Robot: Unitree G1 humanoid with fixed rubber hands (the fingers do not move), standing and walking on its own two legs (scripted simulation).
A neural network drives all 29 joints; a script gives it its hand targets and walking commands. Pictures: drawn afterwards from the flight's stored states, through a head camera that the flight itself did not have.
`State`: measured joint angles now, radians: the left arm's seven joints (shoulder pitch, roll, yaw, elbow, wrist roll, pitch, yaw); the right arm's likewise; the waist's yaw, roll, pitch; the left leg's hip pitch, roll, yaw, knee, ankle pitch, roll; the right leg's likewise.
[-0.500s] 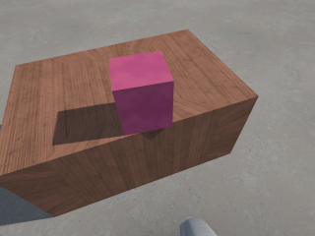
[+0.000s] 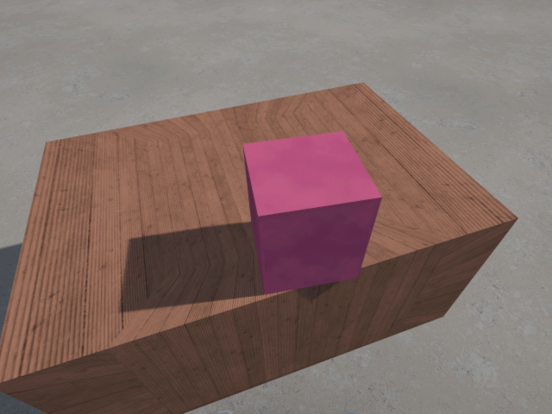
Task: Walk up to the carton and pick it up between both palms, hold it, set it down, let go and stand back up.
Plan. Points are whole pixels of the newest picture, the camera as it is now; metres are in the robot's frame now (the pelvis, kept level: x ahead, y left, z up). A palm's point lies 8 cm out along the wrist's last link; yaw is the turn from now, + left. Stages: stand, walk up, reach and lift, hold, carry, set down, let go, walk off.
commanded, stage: walk up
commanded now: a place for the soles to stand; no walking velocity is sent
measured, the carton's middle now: (303, 214) +0.52 -0.05 -0.05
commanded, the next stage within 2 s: none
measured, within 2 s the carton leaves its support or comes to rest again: neither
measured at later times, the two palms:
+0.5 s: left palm (131, 360) +0.24 +0.24 -0.06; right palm (466, 402) +0.16 -0.25 -0.07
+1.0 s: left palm (118, 406) +0.18 +0.25 -0.07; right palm (469, 390) +0.18 -0.26 -0.06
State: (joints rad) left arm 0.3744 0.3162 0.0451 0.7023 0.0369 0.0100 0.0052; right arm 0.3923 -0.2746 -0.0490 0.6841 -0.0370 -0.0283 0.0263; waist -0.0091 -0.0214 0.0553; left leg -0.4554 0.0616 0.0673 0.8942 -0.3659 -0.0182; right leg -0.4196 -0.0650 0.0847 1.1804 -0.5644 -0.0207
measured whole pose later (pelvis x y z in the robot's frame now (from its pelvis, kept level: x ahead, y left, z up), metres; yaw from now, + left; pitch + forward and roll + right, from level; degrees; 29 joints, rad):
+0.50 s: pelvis +0.08 +0.00 +0.03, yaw -2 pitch -3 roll +0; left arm 0.14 0.28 -0.02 0.68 0.00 0.03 -0.01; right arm 0.31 -0.25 0.01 0.64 0.00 -0.02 -0.01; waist 0.00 0.00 0.09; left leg -0.24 0.04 0.01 0.70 -0.41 -0.03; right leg -0.36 -0.01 -0.08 0.69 -0.28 -0.04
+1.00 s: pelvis +0.08 -0.01 +0.04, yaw +3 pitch -3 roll +0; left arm 0.19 0.28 -0.02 0.74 0.00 0.04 -0.03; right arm 0.33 -0.24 -0.02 0.63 0.00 -0.01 0.00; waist 0.01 -0.01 0.08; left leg -0.24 0.02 -0.07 0.64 -0.35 -0.04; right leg -0.31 -0.03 -0.15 0.61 -0.25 -0.05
